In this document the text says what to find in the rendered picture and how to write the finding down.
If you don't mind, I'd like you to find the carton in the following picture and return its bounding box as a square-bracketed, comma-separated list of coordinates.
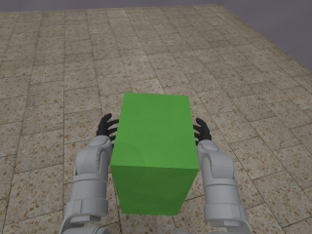
[110, 92, 200, 215]

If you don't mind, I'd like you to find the robot right hand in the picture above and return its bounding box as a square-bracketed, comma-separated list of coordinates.
[193, 118, 212, 146]

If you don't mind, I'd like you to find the right robot forearm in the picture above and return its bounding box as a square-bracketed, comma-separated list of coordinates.
[196, 139, 253, 234]

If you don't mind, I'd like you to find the robot left hand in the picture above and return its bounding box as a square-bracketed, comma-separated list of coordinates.
[96, 113, 119, 148]

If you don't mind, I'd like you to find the left robot forearm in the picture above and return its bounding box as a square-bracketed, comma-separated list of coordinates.
[59, 135, 113, 234]

